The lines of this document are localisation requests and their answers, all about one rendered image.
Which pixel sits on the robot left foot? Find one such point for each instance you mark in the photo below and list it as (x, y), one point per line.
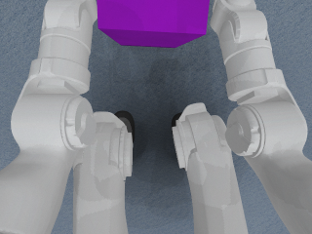
(127, 118)

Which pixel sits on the robot left upper arm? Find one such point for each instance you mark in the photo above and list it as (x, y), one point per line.
(50, 130)

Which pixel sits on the robot right thigh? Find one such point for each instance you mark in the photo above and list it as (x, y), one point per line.
(216, 200)

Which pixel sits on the robot right upper arm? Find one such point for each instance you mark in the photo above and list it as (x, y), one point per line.
(271, 136)

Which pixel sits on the right robot forearm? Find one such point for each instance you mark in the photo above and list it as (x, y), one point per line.
(247, 54)

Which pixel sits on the left robot forearm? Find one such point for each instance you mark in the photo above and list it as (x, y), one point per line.
(65, 47)

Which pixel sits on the carton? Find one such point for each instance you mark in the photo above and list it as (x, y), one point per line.
(153, 23)

